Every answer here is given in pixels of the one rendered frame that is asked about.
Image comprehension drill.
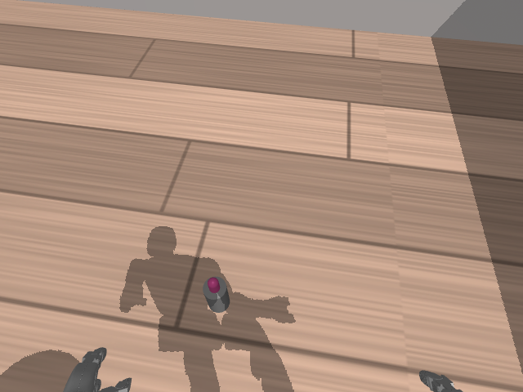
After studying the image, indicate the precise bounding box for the left robot hand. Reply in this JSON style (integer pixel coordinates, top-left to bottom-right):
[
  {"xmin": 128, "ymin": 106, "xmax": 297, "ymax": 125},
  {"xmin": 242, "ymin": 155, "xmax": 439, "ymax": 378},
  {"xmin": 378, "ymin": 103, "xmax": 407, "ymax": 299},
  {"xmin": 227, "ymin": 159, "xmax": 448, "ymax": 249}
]
[{"xmin": 63, "ymin": 347, "xmax": 132, "ymax": 392}]

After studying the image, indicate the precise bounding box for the bottle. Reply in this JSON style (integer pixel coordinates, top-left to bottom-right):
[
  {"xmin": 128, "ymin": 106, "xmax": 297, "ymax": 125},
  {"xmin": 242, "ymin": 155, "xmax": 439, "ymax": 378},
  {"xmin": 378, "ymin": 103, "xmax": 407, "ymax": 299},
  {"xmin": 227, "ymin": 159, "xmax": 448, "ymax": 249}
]
[{"xmin": 203, "ymin": 277, "xmax": 230, "ymax": 313}]

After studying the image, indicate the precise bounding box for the right robot hand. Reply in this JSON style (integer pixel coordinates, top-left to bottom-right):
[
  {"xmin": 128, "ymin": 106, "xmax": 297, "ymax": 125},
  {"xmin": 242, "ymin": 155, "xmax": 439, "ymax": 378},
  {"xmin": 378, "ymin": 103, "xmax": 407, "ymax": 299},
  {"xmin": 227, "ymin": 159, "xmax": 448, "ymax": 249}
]
[{"xmin": 419, "ymin": 371, "xmax": 462, "ymax": 392}]

